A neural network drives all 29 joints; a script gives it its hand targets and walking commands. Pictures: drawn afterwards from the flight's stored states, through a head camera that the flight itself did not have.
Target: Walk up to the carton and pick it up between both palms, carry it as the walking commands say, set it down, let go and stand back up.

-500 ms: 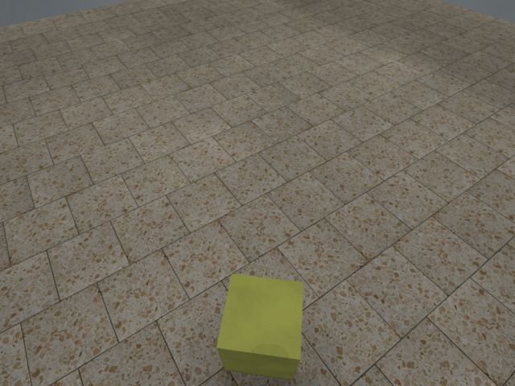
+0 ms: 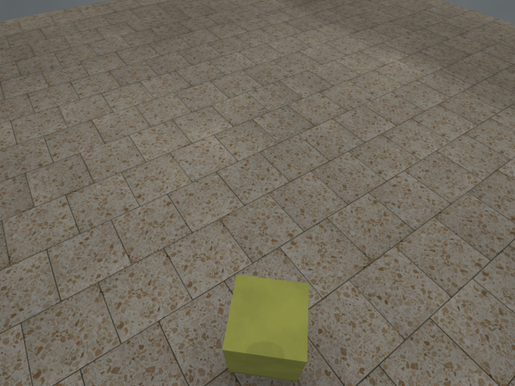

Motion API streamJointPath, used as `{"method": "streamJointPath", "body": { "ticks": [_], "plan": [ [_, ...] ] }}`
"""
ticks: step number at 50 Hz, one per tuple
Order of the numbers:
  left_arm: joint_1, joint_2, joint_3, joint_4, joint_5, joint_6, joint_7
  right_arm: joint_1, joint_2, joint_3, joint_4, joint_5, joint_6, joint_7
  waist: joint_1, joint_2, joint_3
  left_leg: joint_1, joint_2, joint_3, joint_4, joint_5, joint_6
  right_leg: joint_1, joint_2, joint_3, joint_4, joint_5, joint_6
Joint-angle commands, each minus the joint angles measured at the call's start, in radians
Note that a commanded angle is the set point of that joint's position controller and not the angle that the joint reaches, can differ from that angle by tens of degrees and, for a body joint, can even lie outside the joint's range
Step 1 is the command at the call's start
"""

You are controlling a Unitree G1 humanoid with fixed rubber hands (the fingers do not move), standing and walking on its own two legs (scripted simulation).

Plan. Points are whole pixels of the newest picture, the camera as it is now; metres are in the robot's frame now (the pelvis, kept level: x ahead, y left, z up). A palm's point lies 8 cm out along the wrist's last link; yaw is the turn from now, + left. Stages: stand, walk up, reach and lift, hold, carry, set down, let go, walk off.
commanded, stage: walk up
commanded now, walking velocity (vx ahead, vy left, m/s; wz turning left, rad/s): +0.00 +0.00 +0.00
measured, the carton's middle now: (267, 329) +0.40 +0.00 -0.63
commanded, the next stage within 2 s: stand in 0.62 s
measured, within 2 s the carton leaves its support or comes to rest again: neither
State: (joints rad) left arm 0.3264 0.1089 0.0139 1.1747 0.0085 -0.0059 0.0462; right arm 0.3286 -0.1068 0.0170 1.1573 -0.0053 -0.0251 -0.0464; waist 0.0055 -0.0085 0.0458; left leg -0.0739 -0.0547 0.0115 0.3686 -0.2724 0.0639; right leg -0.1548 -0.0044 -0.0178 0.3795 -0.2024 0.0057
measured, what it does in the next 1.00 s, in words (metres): stands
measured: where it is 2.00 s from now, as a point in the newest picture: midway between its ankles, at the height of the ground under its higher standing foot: outside the picture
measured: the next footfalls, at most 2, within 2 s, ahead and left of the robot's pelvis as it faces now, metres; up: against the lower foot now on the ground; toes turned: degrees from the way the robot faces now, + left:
none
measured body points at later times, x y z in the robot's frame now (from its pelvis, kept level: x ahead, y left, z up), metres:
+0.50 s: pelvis +0.01 +0.02 +0.00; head +0.03 +0.03 +0.45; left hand -0.04 +0.22 -0.17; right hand -0.02 -0.19 -0.16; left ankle -0.05 +0.08 -0.74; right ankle +0.00 -0.12 -0.74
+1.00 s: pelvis +0.01 +0.02 -0.01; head +0.04 +0.02 +0.44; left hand +0.05 +0.24 -0.17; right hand +0.05 -0.21 -0.16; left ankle -0.04 +0.08 -0.74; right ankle +0.00 -0.12 -0.74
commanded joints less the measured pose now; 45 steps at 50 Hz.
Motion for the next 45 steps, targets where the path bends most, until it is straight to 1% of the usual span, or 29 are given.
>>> {"method": "streamJointPath", "body": {
  "ticks": [1, 2, 4, 5, 6, 8, 10, 12, 13, 15, 16, 19, 20, 22, 23, 24, 28, 29, 30, 31, 34, 35, 37, 38, 39, 40, 41, 42, 45],
  "plan": [
    [0.088, 0.058, 0.011, 0.008, 0.001, 0.000, 0.002, 0.093, -0.084, -0.013, -0.007, 0.000, -0.004, -0.003, 0.000, -0.008, 0.050, -0.061, 0.151, -0.115, -0.064, 0.256, 0.000, 0.012, -0.092, 0.078, -0.041, 0.142, -0.036],
    [0.095, 0.061, 0.010, 0.010, -0.002, 0.002, 0.001, 0.110, -0.066, -0.010, -0.003, 0.003, -0.007, -0.002, -0.003, -0.011, 0.051, -0.069, 0.152, -0.118, -0.061, 0.257, -0.001, 0.016, -0.091, 0.077, -0.040, 0.134, -0.036],
    [0.092, 0.051, 0.009, 0.014, 0.000, 0.008, 0.002, 0.100, -0.054, -0.005, -0.002, 0.002, -0.005, -0.002, 0.006, 0.021, 0.078, -0.084, 0.147, -0.111, -0.079, 0.255, -0.006, 0.002, -0.094, 0.078, -0.036, 0.113, -0.027],
    [0.088, 0.044, 0.006, 0.011, -0.002, 0.006, 0.003, 0.107, -0.065, -0.010, -0.003, 0.001, -0.004, 0.000, 0.000, 0.039, 0.064, -0.090, 0.145, -0.117, -0.081, 0.229, -0.006, 0.011, -0.091, 0.072, -0.029, 0.110, -0.031],
    [0.080, 0.051, 0.008, 0.005, 0.000, 0.007, 0.002, 0.092, -0.067, -0.008, -0.003, 0.001, -0.006, -0.003, 0.006, 0.042, 0.062, -0.079, 0.150, -0.122, -0.081, 0.257, -0.002, 0.014, -0.095, 0.071, -0.030, 0.112, -0.030],
    [0.089, 0.070, 0.017, 0.016, -0.001, 0.007, 0.001, 0.091, -0.086, -0.014, -0.014, -0.002, -0.009, -0.001, 0.006, 0.000, 0.036, -0.068, 0.156, -0.120, -0.081, 0.256, 0.002, 0.016, -0.090, 0.068, -0.031, 0.109, -0.027],
    [0.085, 0.052, 0.011, 0.018, -0.004, 0.006, -0.001, 0.102, -0.081, -0.014, -0.011, 0.003, -0.010, -0.001, 0.001, 0.009, 0.061, -0.071, 0.152, -0.125, -0.081, 0.259, 0.002, 0.007, -0.088, 0.067, -0.027, 0.110, -0.027],
    [0.095, 0.055, 0.012, 0.022, 0.000, 0.005, 0.002, 0.095, -0.067, -0.015, -0.014, 0.002, -0.008, -0.004, 0.007, 0.004, 0.065, -0.067, 0.154, -0.124, -0.076, 0.257, 0.004, 0.000, -0.091, 0.068, -0.031, 0.111, -0.027],
    [0.097, 0.048, 0.009, 0.021, -0.002, 0.007, 0.002, 0.103, -0.067, -0.013, -0.015, 0.001, -0.007, -0.002, 0.003, 0.018, 0.060, -0.090, 0.150, -0.123, -0.079, 0.250, 0.010, 0.014, -0.094, 0.073, -0.027, 0.114, -0.028],
    [0.091, 0.056, 0.010, 0.020, -0.003, 0.004, 0.004, 0.102, -0.070, -0.015, -0.015, 0.004, -0.011, -0.004, 0.004, 0.011, 0.060, -0.061, 0.153, -0.121, -0.073, 0.318, 0.005, 0.000, -0.092, 0.071, -0.023, 0.122, -0.028],
    [0.093, 0.057, 0.013, 0.021, -0.006, 0.007, 0.003, 0.105, -0.072, -0.015, -0.012, 0.003, -0.012, -0.002, 0.008, 0.026, 0.056, -0.074, 0.156, -0.123, -0.075, 0.342, 0.004, 0.015, -0.093, 0.068, -0.016, 0.124, -0.026],
    [0.087, 0.061, 0.014, 0.021, -0.003, 0.005, 0.004, 0.107, -0.080, -0.021, -0.017, 0.000, -0.013, -0.001, -0.003, 0.029, 0.046, -0.049, 0.160, -0.122, -0.063, 0.377, 0.006, -0.001, -0.088, 0.058, -0.010, 0.119, -0.022],
    [0.088, 0.049, 0.014, 0.023, -0.005, 0.006, 0.003, 0.108, -0.085, -0.021, -0.022, 0.002, -0.012, -0.005, 0.003, 0.028, 0.056, -0.037, 0.160, -0.127, -0.064, 0.403, 0.004, -0.007, -0.089, 0.055, -0.007, 0.111, -0.020],
    [0.090, 0.038, 0.008, 0.028, -0.002, 0.009, 0.006, 0.117, -0.084, -0.021, -0.020, 0.002, -0.011, -0.003, -0.006, 0.029, 0.059, -0.029, 0.164, -0.127, -0.065, 0.410, 0.001, -0.022, -0.089, 0.051, -0.003, 0.109, -0.016],
    [0.095, 0.046, 0.011, 0.026, -0.007, 0.008, 0.006, 0.108, -0.078, -0.021, -0.025, 0.001, -0.012, -0.004, 0.003, 0.020, 0.048, -0.035, 0.164, -0.128, -0.062, 0.400, 0.011, -0.009, -0.090, 0.059, -0.008, 0.108, -0.017],
    [0.079, 0.062, 0.015, 0.028, -0.005, 0.009, 0.006, 0.116, -0.073, -0.021, -0.023, 0.002, -0.013, -0.003, -0.013, 0.017, 0.044, -0.033, 0.169, -0.135, -0.067, 0.395, 0.000, -0.012, -0.088, 0.054, 0.000, 0.105, -0.020],
    [0.095, 0.044, 0.015, 0.030, -0.005, 0.009, 0.008, 0.113, -0.079, -0.023, -0.025, 0.001, -0.016, -0.003, 0.006, 0.025, 0.048, -0.053, 0.157, -0.123, -0.064, 0.403, 0.006, 0.018, -0.098, 0.058, 0.001, 0.131, -0.025],
    [0.084, 0.054, 0.017, 0.030, -0.007, 0.011, 0.010, 0.126, -0.084, -0.026, -0.022, 0.005, -0.017, -0.003, -0.002, 0.021, 0.056, -0.050, 0.160, -0.134, -0.065, 0.428, 0.001, 0.011, -0.094, 0.048, 0.005, 0.123, -0.023],
    [0.077, 0.059, 0.018, 0.028, -0.004, 0.011, 0.008, 0.130, -0.093, -0.026, -0.024, 0.004, -0.017, -0.005, 0.003, 0.019, 0.045, -0.036, 0.158, -0.133, -0.065, 0.444, 0.000, 0.007, -0.095, 0.047, 0.009, 0.122, -0.024],
    [0.088, 0.061, 0.021, 0.028, -0.005, 0.012, 0.009, 0.116, -0.077, -0.024, -0.027, -0.001, -0.015, -0.005, 0.006, 0.010, 0.040, -0.032, 0.164, -0.137, -0.066, 0.400, 0.010, 0.006, -0.093, 0.050, -0.003, 0.104, -0.022],
    [0.078, 0.046, 0.016, 0.026, -0.005, 0.009, 0.006, 0.123, -0.088, -0.027, -0.030, -0.001, -0.014, -0.008, 0.002, 0.021, 0.056, -0.033, 0.151, -0.124, -0.063, 0.400, 0.008, -0.012, -0.093, 0.046, 0.002, 0.103, -0.018],
    [0.073, 0.060, 0.022, 0.027, -0.006, 0.010, 0.004, 0.118, -0.092, -0.029, -0.036, -0.003, -0.014, -0.009, -0.001, 0.016, 0.061, -0.032, 0.152, -0.125, -0.061, 0.405, 0.009, -0.014, -0.093, 0.045, -0.001, 0.112, -0.017],
    [0.072, 0.046, 0.016, 0.024, -0.010, 0.012, 0.006, 0.145, -0.073, -0.028, -0.026, 0.002, -0.009, -0.009, -0.001, 0.033, 0.070, -0.045, 0.161, -0.130, -0.068, 0.438, 0.001, -0.016, -0.091, 0.038, 0.004, 0.095, -0.013],
    [0.086, 0.040, 0.014, 0.032, -0.010, 0.015, 0.008, 0.149, -0.069, -0.023, -0.030, 0.005, -0.011, -0.006, -0.001, 0.030, 0.059, -0.047, 0.163, -0.140, -0.068, 0.404, 0.001, -0.002, -0.090, 0.044, 0.004, 0.090, -0.014],
    [0.081, 0.045, 0.016, 0.029, -0.007, 0.014, 0.008, 0.139, -0.091, -0.030, -0.028, 0.007, -0.013, -0.008, 0.004, 0.032, 0.045, -0.031, 0.156, -0.128, -0.070, 0.418, -0.002, -0.001, -0.091, 0.038, 0.014, 0.104, -0.014],
    [0.070, 0.052, 0.017, 0.027, -0.004, 0.011, 0.009, 0.142, -0.081, -0.028, -0.031, 0.004, -0.015, -0.009, -0.007, 0.016, 0.056, -0.029, 0.159, -0.131, -0.061, 0.437, -0.001, -0.021, -0.091, 0.043, 0.011, 0.112, -0.016],
    [0.074, 0.046, 0.016, 0.028, -0.008, 0.013, 0.008, 0.140, -0.075, -0.026, -0.032, -0.001, -0.013, -0.007, -0.002, 0.023, 0.058, -0.047, 0.160, -0.130, -0.067, 0.413, 0.003, -0.009, -0.094, 0.047, 0.006, 0.103, -0.015],
    [0.070, 0.057, 0.018, 0.022, -0.006, 0.011, 0.006, 0.143, -0.086, -0.029, -0.033, 0.003, -0.014, -0.008, -0.002, 0.029, 0.045, -0.037, 0.157, -0.128, -0.063, 0.431, 0.000, -0.005, -0.093, 0.042, 0.017, 0.116, -0.015],
    [0.069, 0.051, 0.020, 0.028, -0.009, 0.013, 0.005, 0.156, -0.090, -0.032, -0.034, -0.003, -0.013, -0.008, -0.004, 0.001, 0.047, -0.039, 0.159, -0.134, -0.067, 0.433, 0.000, -0.003, -0.094, 0.042, 0.011, 0.115, -0.014]
  ]
}}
